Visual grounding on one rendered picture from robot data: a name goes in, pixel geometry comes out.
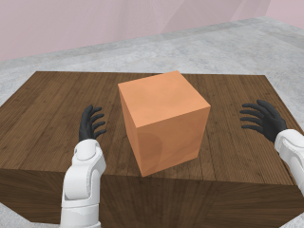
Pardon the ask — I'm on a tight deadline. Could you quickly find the robot left forearm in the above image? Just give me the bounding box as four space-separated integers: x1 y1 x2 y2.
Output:
59 139 106 228

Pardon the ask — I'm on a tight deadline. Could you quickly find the pedestal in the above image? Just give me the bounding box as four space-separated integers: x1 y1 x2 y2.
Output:
0 70 304 228

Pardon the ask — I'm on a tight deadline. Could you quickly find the robot right forearm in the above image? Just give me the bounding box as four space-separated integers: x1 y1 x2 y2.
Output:
275 129 304 197

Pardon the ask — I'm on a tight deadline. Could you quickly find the robot right hand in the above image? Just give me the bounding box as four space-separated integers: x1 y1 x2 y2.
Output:
239 99 288 143

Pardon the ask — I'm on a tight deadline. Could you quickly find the carton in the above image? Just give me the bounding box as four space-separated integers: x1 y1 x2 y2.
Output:
118 70 211 177

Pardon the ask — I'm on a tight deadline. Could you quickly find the robot left hand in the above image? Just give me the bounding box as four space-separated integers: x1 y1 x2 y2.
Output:
79 104 107 142

